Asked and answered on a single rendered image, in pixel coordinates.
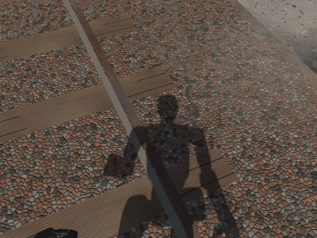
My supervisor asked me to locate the left robot hand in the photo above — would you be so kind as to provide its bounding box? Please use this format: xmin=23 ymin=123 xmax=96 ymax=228
xmin=33 ymin=227 xmax=78 ymax=238

